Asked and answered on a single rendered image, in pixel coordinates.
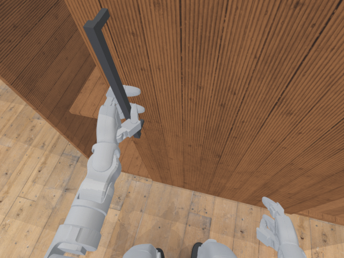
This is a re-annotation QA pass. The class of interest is robot right forearm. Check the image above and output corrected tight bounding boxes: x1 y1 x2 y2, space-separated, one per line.
277 243 307 258

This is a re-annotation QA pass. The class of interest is handle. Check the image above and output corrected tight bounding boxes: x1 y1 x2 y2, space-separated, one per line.
83 8 144 139

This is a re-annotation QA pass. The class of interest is right robot foot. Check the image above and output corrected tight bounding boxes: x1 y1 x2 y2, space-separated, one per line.
191 242 202 258

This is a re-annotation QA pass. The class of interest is right robot thigh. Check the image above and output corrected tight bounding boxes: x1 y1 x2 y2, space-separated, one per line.
197 242 237 258

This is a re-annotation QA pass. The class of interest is left robot hand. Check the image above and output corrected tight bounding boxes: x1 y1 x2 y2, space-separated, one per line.
96 85 145 146

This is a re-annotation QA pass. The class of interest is right robot hand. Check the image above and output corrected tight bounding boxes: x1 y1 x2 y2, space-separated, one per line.
256 197 299 251

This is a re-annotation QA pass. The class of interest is wardrobe door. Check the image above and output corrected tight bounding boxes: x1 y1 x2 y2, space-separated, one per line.
308 198 344 218
64 0 344 214

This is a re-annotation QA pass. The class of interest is robot left forearm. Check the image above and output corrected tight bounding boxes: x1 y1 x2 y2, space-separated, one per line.
44 142 121 258

